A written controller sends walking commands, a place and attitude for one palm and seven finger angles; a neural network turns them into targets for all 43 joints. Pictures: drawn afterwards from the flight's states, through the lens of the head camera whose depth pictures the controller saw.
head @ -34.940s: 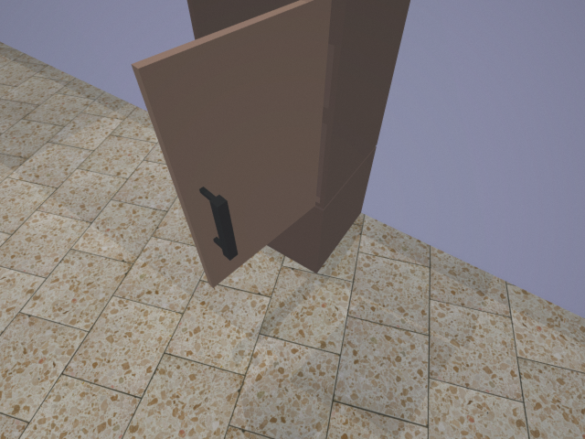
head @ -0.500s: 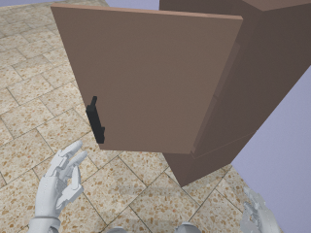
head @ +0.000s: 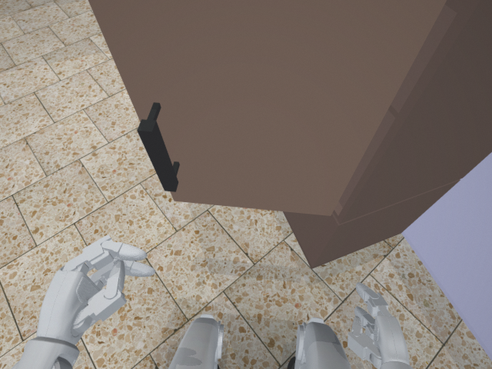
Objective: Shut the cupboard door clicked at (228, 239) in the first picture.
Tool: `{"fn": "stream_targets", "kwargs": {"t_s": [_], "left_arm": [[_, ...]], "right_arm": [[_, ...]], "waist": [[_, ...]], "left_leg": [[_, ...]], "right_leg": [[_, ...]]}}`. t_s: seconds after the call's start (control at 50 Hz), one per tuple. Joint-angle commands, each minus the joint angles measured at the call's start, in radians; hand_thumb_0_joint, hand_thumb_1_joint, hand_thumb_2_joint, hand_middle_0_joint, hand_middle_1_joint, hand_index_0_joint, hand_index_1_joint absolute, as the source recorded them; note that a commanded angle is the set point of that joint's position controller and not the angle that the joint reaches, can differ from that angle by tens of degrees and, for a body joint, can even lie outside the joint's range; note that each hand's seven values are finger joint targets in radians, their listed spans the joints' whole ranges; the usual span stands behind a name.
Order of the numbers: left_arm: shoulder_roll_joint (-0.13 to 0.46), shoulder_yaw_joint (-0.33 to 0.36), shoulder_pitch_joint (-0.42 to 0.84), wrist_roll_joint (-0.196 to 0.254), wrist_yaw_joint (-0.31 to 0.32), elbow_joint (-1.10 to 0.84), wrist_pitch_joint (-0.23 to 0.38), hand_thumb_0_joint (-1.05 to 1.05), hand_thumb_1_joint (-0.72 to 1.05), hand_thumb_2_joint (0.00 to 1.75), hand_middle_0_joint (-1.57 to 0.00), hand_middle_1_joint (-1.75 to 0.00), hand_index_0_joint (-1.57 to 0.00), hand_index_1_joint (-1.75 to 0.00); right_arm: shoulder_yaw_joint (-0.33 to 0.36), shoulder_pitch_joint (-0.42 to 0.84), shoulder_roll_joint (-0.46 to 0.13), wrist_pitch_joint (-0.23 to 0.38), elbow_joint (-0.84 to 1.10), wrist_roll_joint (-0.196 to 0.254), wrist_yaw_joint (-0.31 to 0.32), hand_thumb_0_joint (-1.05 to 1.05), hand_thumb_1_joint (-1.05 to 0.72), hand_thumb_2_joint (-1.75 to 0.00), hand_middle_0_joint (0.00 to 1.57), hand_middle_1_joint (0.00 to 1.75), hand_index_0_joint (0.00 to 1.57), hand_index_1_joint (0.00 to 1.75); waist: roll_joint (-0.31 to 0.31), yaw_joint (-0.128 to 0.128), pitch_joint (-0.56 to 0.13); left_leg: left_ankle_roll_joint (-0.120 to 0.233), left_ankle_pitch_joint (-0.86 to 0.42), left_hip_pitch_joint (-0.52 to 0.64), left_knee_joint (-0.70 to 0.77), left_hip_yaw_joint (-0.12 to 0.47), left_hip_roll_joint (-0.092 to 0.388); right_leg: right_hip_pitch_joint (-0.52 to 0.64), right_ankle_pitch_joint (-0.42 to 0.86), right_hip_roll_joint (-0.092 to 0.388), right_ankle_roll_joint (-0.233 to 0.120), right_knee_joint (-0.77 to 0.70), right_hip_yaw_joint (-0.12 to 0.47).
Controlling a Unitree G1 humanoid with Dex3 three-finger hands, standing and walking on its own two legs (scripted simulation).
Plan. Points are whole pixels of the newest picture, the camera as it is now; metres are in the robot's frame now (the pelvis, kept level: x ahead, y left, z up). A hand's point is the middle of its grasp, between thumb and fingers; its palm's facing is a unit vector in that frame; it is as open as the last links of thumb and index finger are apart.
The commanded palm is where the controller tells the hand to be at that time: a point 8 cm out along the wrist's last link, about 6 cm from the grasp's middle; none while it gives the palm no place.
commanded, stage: raise the hand and make a fist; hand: left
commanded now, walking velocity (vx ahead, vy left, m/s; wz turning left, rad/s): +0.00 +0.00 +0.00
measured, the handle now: (164, 150) +0.47 +0.20 +0.03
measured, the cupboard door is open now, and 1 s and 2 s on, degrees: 63 63 63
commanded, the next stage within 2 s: bring the fist close to the handle in 1.12 s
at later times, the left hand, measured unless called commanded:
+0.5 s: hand (119, 286) +0.22 +0.20 +0.05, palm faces -0.02 -1.00 -0.03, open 3.1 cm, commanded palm +0.20 +0.25 +0.06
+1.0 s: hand (128, 274) +0.24 +0.19 +0.05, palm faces -0.03 -1.00 -0.04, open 3.1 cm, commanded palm +0.21 +0.24 +0.06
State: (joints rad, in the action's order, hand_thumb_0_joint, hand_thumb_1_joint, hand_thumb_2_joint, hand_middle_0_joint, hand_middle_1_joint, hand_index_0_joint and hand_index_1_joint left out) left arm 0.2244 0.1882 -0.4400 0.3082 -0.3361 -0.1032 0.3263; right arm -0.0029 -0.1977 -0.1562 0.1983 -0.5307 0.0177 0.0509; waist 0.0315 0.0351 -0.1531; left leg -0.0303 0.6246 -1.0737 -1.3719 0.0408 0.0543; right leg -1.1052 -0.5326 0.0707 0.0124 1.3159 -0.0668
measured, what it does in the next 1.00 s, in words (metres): stands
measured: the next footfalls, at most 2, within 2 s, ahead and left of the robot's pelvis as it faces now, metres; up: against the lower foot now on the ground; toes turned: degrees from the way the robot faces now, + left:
none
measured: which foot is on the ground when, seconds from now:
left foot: down 0.00-1.00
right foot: down 0.00-1.00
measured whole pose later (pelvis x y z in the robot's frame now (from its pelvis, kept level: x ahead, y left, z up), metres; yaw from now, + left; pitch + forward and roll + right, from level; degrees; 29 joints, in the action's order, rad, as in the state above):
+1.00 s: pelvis +0.01 +0.00 +0.00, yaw +0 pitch +20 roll -2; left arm 0.24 0.17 -0.39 0.29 -0.29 -0.06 0.39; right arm 0.01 -0.23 -0.24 0.14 -0.47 0.01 0.05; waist 0.02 0.00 -0.18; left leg -0.03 0.64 -1.07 -1.36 0.04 0.05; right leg -1.10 -0.55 0.07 0.02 1.30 -0.06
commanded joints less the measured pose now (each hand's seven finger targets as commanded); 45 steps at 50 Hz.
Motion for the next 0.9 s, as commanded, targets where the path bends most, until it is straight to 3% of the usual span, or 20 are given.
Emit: {"fn": "stream_targets", "kwargs": {"t_s": [0.0, 0.04, 0.12, 0.14, 0.22, 0.34, 0.4, 0.44, 0.58, 0.7, 0.74, 0.88], "left_arm": [[0.091, 0.053, -0.018, 0.019, 0.023, -0.186, 0.129, 0.00, 0.90, 0.90, -0.93, -1.10, -0.93, -1.10], [0.100, 0.041, -0.007, 0.013, 0.022, -0.179, 0.147, 0.00, 0.90, 0.90, -0.97, -1.14, -0.97, -1.14], [0.110, 0.040, -0.034, 0.006, 0.025, -0.191, 0.154, 0.00, 0.90, 0.90, -1.04, -1.22, -1.04, -1.22], [0.134, 0.058, -0.020, 0.005, 0.031, -0.214, 0.153, 0.00, 0.90, 0.90, -1.06, -1.24, -1.06, -1.24], [0.119, 0.052, -0.044, -0.003, 0.060, -0.238, 0.154, 0.00, 0.90, 0.90, -1.13, -1.32, -1.13, -1.32], [0.114, 0.034, -0.018, -0.018, 0.072, -0.193, 0.133, 0.00, 0.90, 0.90, -1.24, -1.44, -1.24, -1.44], [0.103, 0.017, 0.006, -0.021, 0.062, -0.200, 0.133, 0.00, 0.90, 0.90, -1.30, -1.50, -1.30, -1.50], [0.127, 0.039, 0.024, -0.019, 0.057, -0.196, 0.131, 0.00, 0.90, 0.90, -1.30, -1.50, -1.30, -1.50], [0.113, 0.039, 0.047, -0.005, 0.034, -0.164, 0.123, 0.00, 0.90, 0.90, -1.30, -1.50, -1.30, -1.50], [0.131, 0.055, 0.066, -0.003, 0.035, -0.194, 0.114, 0.00, 0.90, 0.90, -1.30, -1.50, -1.30, -1.50], [0.140, 0.069, 0.053, 0.002, 0.039, -0.188, 0.113, 0.00, 0.90, 0.90, -1.30, -1.50, -1.30, -1.50], [0.118, 0.049, 0.047, -0.002, 0.041, -0.149, 0.122, 0.00, 0.90, 0.90, -1.30, -1.50, -1.30, -1.50]], "right_arm": [[0.078, 0.054, -0.179, 0.082, 0.179, 0.006, 0.013, 0.00, -0.90, -0.90, 0.20, 0.30, 0.20, 0.30], [0.075, 0.050, -0.189, 0.084, 0.182, 0.006, 0.017, 0.00, -0.90, -0.90, 0.20, 0.30, 0.20, 0.30], [0.080, 0.032, -0.200, 0.083, 0.193, 0.009, 0.018, 0.00, -0.90, -0.90, 0.20, 0.30, 0.20, 0.30], [0.080, 0.033, -0.202, 0.079, 0.195, 0.007, 0.019, 0.00, -0.90, -0.90, 0.20, 0.30, 0.20, 0.30], [0.081, 0.022, -0.202, 0.061, 0.207, 0.003, 0.012, 0.00, -0.90, -0.90, 0.20, 0.30, 0.20, 0.30], [0.075, 0.012, -0.207, 0.029, 0.219, -0.001, 0.009, 0.00, -0.90, -0.90, 0.20, 0.30, 0.20, 0.30], [0.071, 0.006, -0.209, 0.026, 0.226, -0.002, 0.007, 0.00, -0.90, -0.90, 0.20, 0.30, 0.20, 0.30], [0.068, 0.002, -0.211, 0.022, 0.222, -0.006, 0.009, 0.00, -0.90, -0.90, 0.20, 0.30, 0.20, 0.30], [0.063, 0.001, -0.208, 0.019, 0.223, -0.005, 0.006, 0.00, -0.90, -0.90, 0.20, 0.30, 0.20, 0.30], [0.066, -0.006, -0.211, 0.017, 0.224, -0.004, 0.006, 0.00, -0.90, -0.90, 0.20, 0.30, 0.20, 0.30], [0.068, -0.004, -0.208, 0.016, 0.221, -0.005, 0.006, 0.00, -0.90, -0.90, 0.20, 0.30, 0.20, 0.30], [0.070, -0.003, -0.208, 0.005, 0.224, -0.001, 0.004, 0.00, -0.90, -0.90, 0.20, 0.30, 0.20, 0.30]], "waist": [[-0.060, -0.015, -0.241], [-0.044, -0.016, -0.217], [-0.016, -0.012, -0.234], [0.001, -0.004, -0.251], [0.036, -0.002, -0.263], [0.010, -0.026, -0.215], [0.029, -0.034, -0.223], [0.032, -0.030, -0.239], [0.014, -0.032, -0.247], [0.019, -0.025, -0.301], [0.014, -0.018, -0.304], [-0.009, -0.029, -0.260]], "left_leg": [[0.038, -0.228, 0.066, 0.202, -0.007, -0.062], [0.040, -0.200, 0.058, 0.212, -0.004, -0.064], [0.039, -0.179, 0.079, 0.237, -0.005, -0.067], [0.041, -0.203, 0.087, 0.239, -0.003, -0.067], [0.034, -0.239, 0.130, 0.263, 0.001, -0.067], [0.035, -0.219, 0.112, 0.262, 0.002, -0.065], [0.034, -0.219, 0.129, 0.258, -0.001, -0.065], [0.036, -0.245, 0.126, 0.246, -0.003, -0.066], [0.033, -0.261, 0.114, 0.228, -0.010, -0.065], [0.035, -0.311, 0.134, 0.224, -0.012, -0.065], [0.035, -0.330, 0.129, 0.223, -0.011, -0.066], [0.035, -0.275, 0.100, 0.227, -0.021, -0.068]], "right_leg": [[0.249, 0.053, -0.062, -0.029, -0.201, 0.038], [0.233, 0.015, -0.063, -0.037, -0.201, 0.037], [0.223, 0.014, -0.062, -0.037, -0.197, 0.025], [0.236, 0.043, -0.066, -0.042, -0.183, 0.019], [0.230, 0.102, -0.068, -0.041, -0.164, -0.009], [0.229, 0.092, -0.076, -0.041, -0.183, -0.009], [0.222, 0.103, -0.075, -0.039, -0.188, -0.008], [0.237, 0.126, -0.078, -0.043, -0.182, -0.003], [0.247, 0.152, -0.075, -0.038, -0.182, 0.003], [0.273, 0.208, -0.073, -0.038, -0.169, 0.003], [0.289, 0.225, -0.074, -0.040, -0.167, 0.004], [0.281, 0.172, -0.068, -0.035, -0.189, 0.015]]}}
